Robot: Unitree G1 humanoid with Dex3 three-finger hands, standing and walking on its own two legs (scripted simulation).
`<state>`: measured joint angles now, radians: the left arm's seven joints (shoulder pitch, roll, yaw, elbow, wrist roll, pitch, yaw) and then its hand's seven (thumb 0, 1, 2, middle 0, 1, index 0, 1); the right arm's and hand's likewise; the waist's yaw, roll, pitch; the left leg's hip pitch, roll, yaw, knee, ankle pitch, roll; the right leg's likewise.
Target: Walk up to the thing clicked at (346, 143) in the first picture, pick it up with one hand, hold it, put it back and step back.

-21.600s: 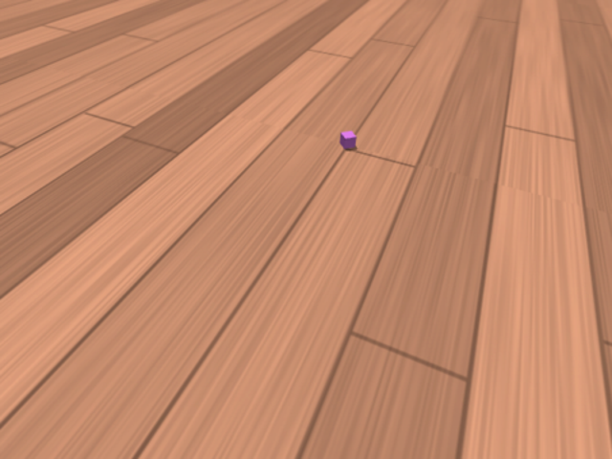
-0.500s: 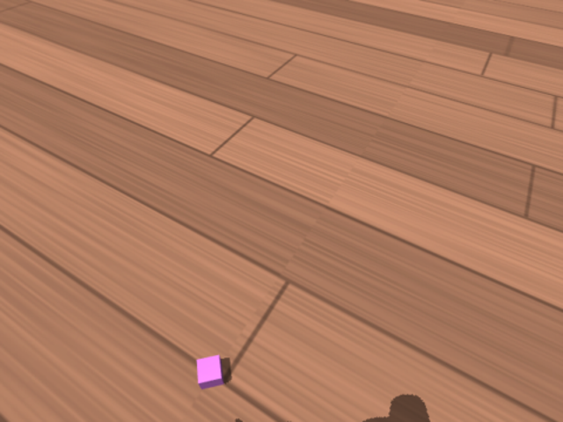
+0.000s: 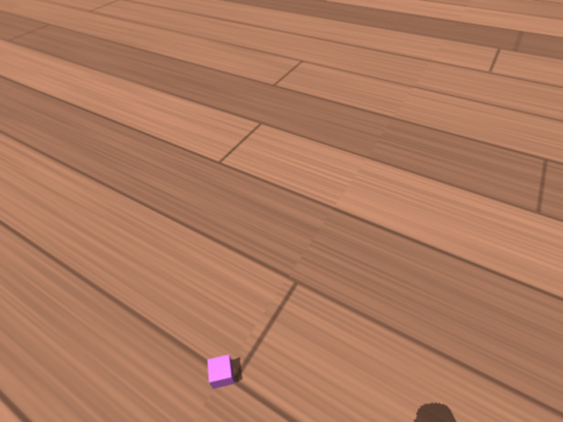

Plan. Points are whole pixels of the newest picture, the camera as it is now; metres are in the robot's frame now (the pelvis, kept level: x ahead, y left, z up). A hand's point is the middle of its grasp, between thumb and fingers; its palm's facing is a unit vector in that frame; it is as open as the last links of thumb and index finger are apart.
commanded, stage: walk up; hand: left
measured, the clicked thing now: (221, 371) +0.43 +0.24 -0.72
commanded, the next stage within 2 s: none
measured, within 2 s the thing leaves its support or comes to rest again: neither
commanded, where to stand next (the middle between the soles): +0.08 +0.01 m, yaw -3 degrees
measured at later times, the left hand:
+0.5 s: hand out of the picture +0.07 +0.28 -0.14, palm faces +0.01 -0.95 -0.32, open 7.4 cm
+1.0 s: hand out of the picture +0.07 +0.28 -0.13, palm faces +0.06 -0.94 -0.34, open 7.4 cm
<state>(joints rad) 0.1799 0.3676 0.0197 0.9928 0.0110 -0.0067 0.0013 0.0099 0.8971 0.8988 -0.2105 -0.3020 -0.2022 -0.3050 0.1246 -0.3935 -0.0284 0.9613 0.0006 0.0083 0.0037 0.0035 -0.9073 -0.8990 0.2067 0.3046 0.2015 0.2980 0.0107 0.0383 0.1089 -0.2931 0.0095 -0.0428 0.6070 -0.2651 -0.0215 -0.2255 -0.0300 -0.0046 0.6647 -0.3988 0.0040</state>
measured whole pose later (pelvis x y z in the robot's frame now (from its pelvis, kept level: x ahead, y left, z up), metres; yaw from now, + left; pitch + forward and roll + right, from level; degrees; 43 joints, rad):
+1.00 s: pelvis +0.01 +0.02 +0.02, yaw +3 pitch -2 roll -1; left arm 0.09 0.35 0.02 1.14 0.01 -0.01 0.00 0.01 0.90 0.90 -0.21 -0.30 -0.20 -0.30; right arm 0.06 -0.34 0.00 1.13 0.00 0.00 0.01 0.00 -0.91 -0.90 0.21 0.30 0.20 0.30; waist 0.01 0.01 0.05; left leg -0.19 0.00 -0.09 0.39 -0.17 -0.02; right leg -0.05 -0.04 -0.06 0.33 -0.24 0.03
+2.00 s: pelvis +0.06 +0.05 +0.01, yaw +5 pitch -2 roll +0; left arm 0.16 0.43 0.07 0.93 0.01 0.11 -0.01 0.01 0.90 0.90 -0.21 -0.30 -0.20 -0.30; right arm 0.11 -0.34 -0.04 0.95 0.00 -0.02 -0.05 0.00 -0.90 -0.90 0.21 0.31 0.21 0.30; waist 0.02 -0.09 0.19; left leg -0.27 0.01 0.04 0.52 -0.21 0.02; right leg -0.42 0.05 0.17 1.16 -0.49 0.00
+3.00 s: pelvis +0.02 +0.00 +0.01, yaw +3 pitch -3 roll -1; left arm 0.33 0.37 0.05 0.93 0.04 -0.02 -0.03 0.01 0.90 0.90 -0.21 -0.30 -0.20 -0.30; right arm 0.26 -0.40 -0.03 0.88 -0.01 0.00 0.01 0.00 -0.90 -0.90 0.21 0.30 0.20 0.30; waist 0.02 0.04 0.06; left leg -0.24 0.04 0.00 0.72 -0.43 0.02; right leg -0.22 0.05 -0.02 0.57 -0.29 -0.04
